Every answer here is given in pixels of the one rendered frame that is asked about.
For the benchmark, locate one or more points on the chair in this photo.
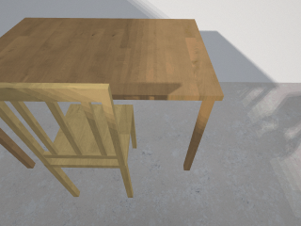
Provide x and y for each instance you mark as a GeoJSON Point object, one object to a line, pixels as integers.
{"type": "Point", "coordinates": [94, 136]}

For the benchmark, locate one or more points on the table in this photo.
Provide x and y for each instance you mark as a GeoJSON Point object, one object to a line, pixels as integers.
{"type": "Point", "coordinates": [140, 59]}

